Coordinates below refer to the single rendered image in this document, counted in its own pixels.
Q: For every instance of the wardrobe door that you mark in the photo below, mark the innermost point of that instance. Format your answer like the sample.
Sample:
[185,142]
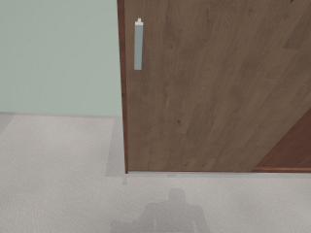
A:
[294,149]
[221,81]

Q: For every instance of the handle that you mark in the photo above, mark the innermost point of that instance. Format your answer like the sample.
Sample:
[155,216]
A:
[138,44]

